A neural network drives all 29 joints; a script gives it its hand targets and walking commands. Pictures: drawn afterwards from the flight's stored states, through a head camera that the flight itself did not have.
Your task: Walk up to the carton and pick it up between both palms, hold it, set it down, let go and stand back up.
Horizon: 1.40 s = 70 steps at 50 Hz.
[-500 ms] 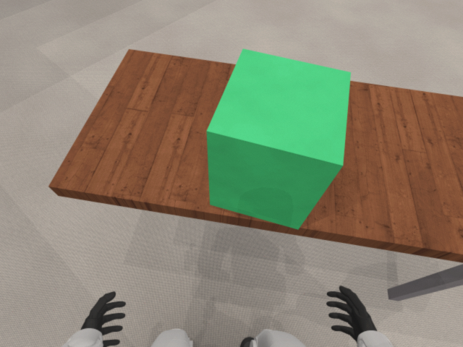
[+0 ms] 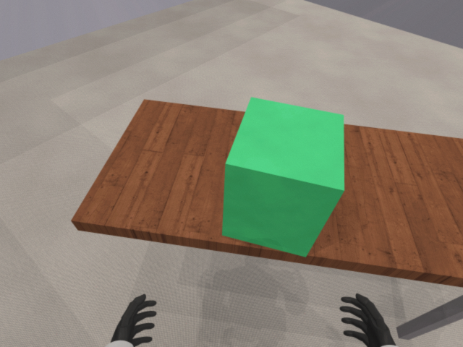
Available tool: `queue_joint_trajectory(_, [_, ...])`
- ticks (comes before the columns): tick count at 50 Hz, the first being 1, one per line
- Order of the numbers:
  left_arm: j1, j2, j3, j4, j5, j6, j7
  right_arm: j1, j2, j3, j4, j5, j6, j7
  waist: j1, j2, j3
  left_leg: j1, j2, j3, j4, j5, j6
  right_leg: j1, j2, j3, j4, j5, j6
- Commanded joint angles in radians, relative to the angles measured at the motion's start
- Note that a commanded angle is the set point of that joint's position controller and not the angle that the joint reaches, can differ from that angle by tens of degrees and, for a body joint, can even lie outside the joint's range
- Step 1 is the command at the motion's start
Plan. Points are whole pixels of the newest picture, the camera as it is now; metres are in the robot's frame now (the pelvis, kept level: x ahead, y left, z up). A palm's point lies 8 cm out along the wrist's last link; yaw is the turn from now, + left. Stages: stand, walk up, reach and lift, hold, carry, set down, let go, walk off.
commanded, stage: reach and lift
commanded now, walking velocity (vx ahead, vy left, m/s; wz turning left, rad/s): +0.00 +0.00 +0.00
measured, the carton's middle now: (279, 178) +0.45 -0.08 +0.00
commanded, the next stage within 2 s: none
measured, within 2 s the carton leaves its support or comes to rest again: neither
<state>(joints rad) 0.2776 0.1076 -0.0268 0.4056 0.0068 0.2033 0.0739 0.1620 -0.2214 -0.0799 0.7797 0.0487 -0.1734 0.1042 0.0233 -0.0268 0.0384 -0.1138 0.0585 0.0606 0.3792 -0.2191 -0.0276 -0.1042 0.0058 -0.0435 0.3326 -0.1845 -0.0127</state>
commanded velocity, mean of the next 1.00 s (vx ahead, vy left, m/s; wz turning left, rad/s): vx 0.00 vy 0.00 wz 0.00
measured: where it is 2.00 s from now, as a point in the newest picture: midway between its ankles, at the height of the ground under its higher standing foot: outside the picture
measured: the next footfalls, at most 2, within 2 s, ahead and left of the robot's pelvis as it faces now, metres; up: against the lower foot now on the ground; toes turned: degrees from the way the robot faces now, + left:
none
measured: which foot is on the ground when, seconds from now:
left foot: down 0.00-1.00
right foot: down 0.00-1.00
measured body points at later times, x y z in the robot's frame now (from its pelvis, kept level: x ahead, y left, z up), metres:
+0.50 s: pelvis +0.00 -0.01 +0.00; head +0.00 +0.00 +0.45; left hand +0.18 +0.18 -0.07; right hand +0.17 -0.24 -0.06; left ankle -0.01 +0.13 -0.75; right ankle +0.00 -0.11 -0.75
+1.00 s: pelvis +0.02 +0.00 +0.00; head +0.01 +0.00 +0.45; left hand +0.23 +0.17 -0.03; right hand +0.21 -0.24 -0.04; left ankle -0.01 +0.13 -0.75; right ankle +0.00 -0.12 -0.75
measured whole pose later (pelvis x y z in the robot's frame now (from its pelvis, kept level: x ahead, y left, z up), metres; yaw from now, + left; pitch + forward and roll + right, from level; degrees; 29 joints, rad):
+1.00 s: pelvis +0.02 +0.00 +0.00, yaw +0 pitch -2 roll +0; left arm 0.21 0.14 -0.13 0.50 -0.11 -0.33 0.09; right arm 0.17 -0.20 -0.05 0.65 0.17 -0.44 0.04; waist -0.02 0.01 0.02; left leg -0.09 0.04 0.04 0.39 -0.25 -0.03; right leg -0.11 0.00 -0.02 0.38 -0.24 -0.01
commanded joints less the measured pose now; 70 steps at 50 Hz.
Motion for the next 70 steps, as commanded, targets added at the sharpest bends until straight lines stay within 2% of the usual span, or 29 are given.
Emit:
queue_joint_trajectory(1, [-0.102, 0.071, -0.001, -0.151, -0.012, -0.089, 0.020, -0.041, -0.132, -0.068, -0.213, -0.022, -0.035, -0.006, -0.022, 0.033, -0.058, 0.059, -0.054, 0.012, -0.063, 0.110, -0.027, -0.065, 0.023, 0.007, -0.078, 0.031, -0.025])
queue_joint_trajectory(4, [-0.078, 0.074, -0.005, -0.143, -0.038, -0.115, 0.007, -0.017, -0.103, -0.066, -0.265, -0.007, -0.055, -0.024, -0.025, -0.026, -0.089, 0.066, -0.067, 0.013, -0.056, 0.138, -0.014, -0.034, 0.018, 0.020, -0.070, 0.100, -0.008])
queue_joint_trajectory(6, [-0.055, 0.089, 0.004, -0.147, -0.033, -0.139, 0.007, 0.014, -0.092, -0.061, -0.284, -0.013, -0.059, -0.036, -0.010, -0.016, -0.058, 0.055, -0.069, 0.012, -0.065, 0.126, -0.013, -0.014, 0.009, 0.026, -0.075, 0.088, -0.017])
queue_joint_trajectory(10, [-0.075, 0.090, -0.002, -0.125, -0.042, -0.171, -0.004, 0.011, -0.059, -0.059, -0.312, -0.010, -0.049, -0.052, -0.019, -0.014, -0.028, 0.041, -0.065, 0.011, -0.085, 0.043, -0.001, -0.051, 0.003, 0.041, -0.081, 0.016, -0.010])
queue_joint_trajectory(12, [-0.106, 0.104, -0.010, -0.134, -0.051, -0.192, -0.002, -0.034, -0.064, -0.052, -0.368, -0.002, -0.055, -0.058, 0.001, -0.022, -0.025, 0.001, -0.057, 0.022, -0.088, -0.005, 0.009, -0.046, 0.006, 0.049, -0.082, -0.049, -0.019])
queue_joint_trajectory(16, [-0.091, 0.089, -0.031, -0.156, -0.082, -0.245, 0.019, -0.002, -0.051, -0.040, -0.432, 0.005, -0.073, -0.053, 0.015, -0.039, -0.076, 0.006, -0.057, 0.013, -0.083, 0.031, 0.006, -0.043, 0.005, 0.045, -0.066, -0.013, -0.022])
queue_joint_trajectory(19, [-0.081, 0.117, -0.048, -0.175, -0.089, -0.262, 0.019, 0.021, -0.052, -0.059, -0.411, 0.015, -0.075, -0.061, -0.010, -0.008, -0.085, 0.044, -0.060, 0.007, -0.066, 0.082, -0.011, -0.047, 0.001, 0.055, -0.060, 0.054, -0.020])
queue_joint_trajectory(21, [-0.077, 0.094, -0.045, -0.166, -0.072, -0.267, 0.020, -0.004, -0.066, -0.058, -0.407, 0.015, -0.084, -0.059, -0.007, 0.006, -0.079, 0.056, -0.060, -0.003, -0.063, 0.116, -0.024, -0.046, 0.008, 0.048, -0.056, 0.084, -0.029])
queue_joint_trajectory(23, [-0.044, 0.109, -0.035, -0.129, -0.080, -0.286, 0.012, 0.042, -0.050, -0.048, -0.383, 0.020, -0.092, -0.068, -0.017, -0.061, -0.063, 0.040, -0.068, -0.005, -0.059, 0.084, -0.003, -0.039, -0.004, 0.064, -0.058, 0.096, -0.016])
queue_joint_trajectory(26, [-0.075, 0.100, -0.067, -0.127, -0.077, -0.330, 0.016, 0.006, -0.052, -0.039, -0.351, 0.041, -0.112, -0.073, -0.018, 0.003, -0.081, 0.039, -0.053, -0.013, -0.057, 0.147, -0.017, -0.043, 0.007, 0.049, -0.036, 0.132, -0.017])
queue_joint_trajectory(28, [-0.069, 0.113, -0.070, -0.189, -0.079, -0.373, 0.020, 0.012, -0.058, -0.035, -0.400, 0.057, -0.151, -0.072, -0.030, 0.001, -0.118, 0.092, -0.057, -0.017, -0.030, 0.199, -0.027, -0.036, 0.016, 0.053, -0.039, 0.171, -0.021])
queue_joint_trajectory(31, [-0.049, 0.087, -0.080, -0.210, -0.074, -0.415, 0.025, 0.021, -0.069, -0.037, -0.357, 0.098, -0.193, -0.067, -0.029, 0.031, -0.142, 0.132, -0.059, -0.037, -0.009, 0.317, -0.040, -0.030, 0.015, 0.048, -0.021, 0.296, -0.021])
queue_joint_trajectory(33, [-0.032, 0.070, -0.064, -0.134, -0.048, -0.421, 0.016, 0.040, -0.072, -0.009, -0.285, 0.098, -0.206, -0.070, -0.029, 0.039, -0.103, 0.126, -0.066, -0.035, -0.016, 0.291, -0.042, -0.016, 0.011, 0.054, -0.035, 0.304, -0.025])
queue_joint_trajectory(39, [-0.074, 0.074, -0.085, -0.193, -0.064, -0.512, 0.032, -0.015, -0.089, -0.019, -0.312, 0.123, -0.281, -0.064, -0.040, 0.059, -0.154, 0.117, -0.061, -0.042, -0.005, 0.290, -0.040, 0.024, 0.018, 0.058, -0.007, 0.305, -0.023])
queue_joint_trajectory(41, [-0.113, 0.055, -0.104, -0.150, -0.099, -0.527, 0.031, -0.084, -0.103, -0.022, -0.313, 0.127, -0.302, -0.059, -0.041, 0.032, -0.135, 0.105, -0.055, -0.061, -0.001, 0.316, -0.046, -0.004, 0.023, 0.050, -0.004, 0.306, -0.028])
queue_joint_trajectory(42, [-0.137, 0.072, -0.100, -0.168, -0.106, -0.551, 0.030, -0.089, -0.113, -0.026, -0.351, 0.125, -0.318, -0.061, -0.057, -0.014, -0.159, 0.102, -0.055, -0.051, 0.003, 0.308, -0.043, -0.001, 0.028, 0.046, -0.007, 0.311, -0.021])
queue_joint_trajectory(44, [-0.126, 0.091, -0.088, -0.088, -0.112, -0.571, 0.026, -0.112, -0.108, -0.019, -0.331, 0.121, -0.320, -0.063, -0.034, -0.042, -0.125, 0.064, -0.065, -0.049, -0.011, 0.233, -0.034, 0.012, 0.015, 0.063, 0.008, 0.310, -0.012])
queue_joint_trajectory(45, [-0.140, 0.075, -0.091, -0.080, -0.111, -0.579, 0.020, -0.120, -0.103, -0.014, -0.318, 0.125, -0.323, -0.062, -0.033, -0.028, -0.112, 0.043, -0.064, -0.043, -0.017, 0.212, -0.032, 0.035, 0.011, 0.066, 0.014, 0.316, -0.009])
queue_joint_trajectory(47, [-0.181, 0.076, -0.084, -0.031, -0.122, -0.592, 0.011, -0.132, -0.102, 0.000, -0.288, 0.123, -0.319, -0.067, -0.045, -0.064, -0.093, 0.028, -0.063, -0.053, -0.018, 0.140, -0.017, 0.011, 0.000, 0.068, 0.014, 0.273, -0.004])
queue_joint_trajectory(49, [-0.260, 0.108, -0.061, -0.019, -0.113, -0.614, 0.011, -0.197, -0.107, -0.008, -0.268, 0.123, -0.320, -0.070, -0.037, -0.015, -0.132, -0.001, -0.070, -0.047, -0.026, 0.122, -0.012, 0.023, -0.002, 0.075, 0.027, 0.254, -0.007])
queue_joint_trajectory(51, [-0.266, 0.105, -0.079, -0.041, -0.113, -0.615, 0.026, -0.215, -0.109, -0.006, -0.257, 0.149, -0.323, -0.072, -0.034, -0.009, -0.168, 0.041, -0.062, -0.048, -0.003, 0.183, -0.024, 0.021, 0.014, 0.071, 0.035, 0.260, -0.015])
queue_joint_trajectory(54, [-0.239, 0.075, -0.088, -0.028, -0.117, -0.578, 0.018, -0.196, -0.137, 0.026, -0.238, 0.175, -0.307, -0.078, -0.060, -0.018, -0.156, 0.084, -0.057, -0.055, 0.008, 0.274, -0.030, 0.043, 0.025, 0.074, 0.032, 0.340, -0.015])
queue_joint_trajectory(55, [-0.286, 0.076, -0.069, -0.038, -0.118, -0.565, 0.017, -0.224, -0.149, 0.005, -0.238, 0.160, -0.303, -0.080, -0.057, 0.009, -0.178, 0.063, -0.063, -0.057, -0.009, 0.262, -0.032, 0.035, 0.016, 0.071, 0.023, 0.343, -0.018])
queue_joint_trajectory(57, [-0.334, 0.086, -0.071, -0.039, -0.125, -0.539, 0.018, -0.265, -0.154, 0.014, -0.222, 0.177, -0.276, -0.078, -0.053, -0.008, -0.151, 0.061, -0.061, -0.055, -0.016, 0.224, -0.036, 0.009, 0.020, 0.062, 0.012, 0.290, -0.013])
queue_joint_trajectory(59, [-0.432, 0.099, -0.093, -0.047, -0.151, -0.519, 0.028, -0.359, -0.148, -0.002, -0.250, 0.187, -0.239, -0.079, -0.062, 0.010, -0.146, 0.058, -0.061, -0.055, -0.035, 0.101, -0.026, -0.060, 0.021, 0.067, -0.012, 0.133, -0.017])
queue_joint_trajectory(60, [-0.463, 0.096, -0.098, -0.056, -0.169, -0.504, 0.034, -0.404, -0.157, -0.013, -0.307, 0.177, -0.222, -0.075, -0.057, -0.001, -0.193, 0.046, -0.058, -0.061, -0.042, 0.095, -0.017, -0.063, 0.022, 0.059, -0.009, 0.107, -0.023])
queue_joint_trajectory(62, [-0.502, 0.099, -0.116, -0.064, -0.177, -0.473, 0.051, -0.415, -0.162, -0.020, -0.300, 0.172, -0.177, -0.078, -0.056, -0.001, -0.191, 0.044, -0.054, -0.058, -0.053, 0.071, -0.014, -0.093, 0.017, 0.067, -0.015, 0.092, -0.025])
queue_joint_trajectory(66, [-0.560, 0.095, -0.114, -0.096, -0.198, -0.388, 0.063, -0.433, -0.156, -0.017, -0.342, 0.180, -0.085, -0.080, -0.049, -0.031, -0.239, 0.070, -0.053, -0.061, -0.046, 0.129, -0.011, -0.098, 0.015, 0.067, -0.019, 0.157, -0.011])
queue_joint_trajectory(70, [-0.586, 0.117, -0.036, -0.167, -0.132, -0.275, 0.050, -0.480, -0.172, -0.012, -0.387, 0.200, -0.026, -0.101, -0.026, -0.007, -0.345, 0.109, -0.070, -0.044, -0.043, 0.239, -0.001, -0.006, 0.018, 0.085, -0.006, 0.335, 0.008])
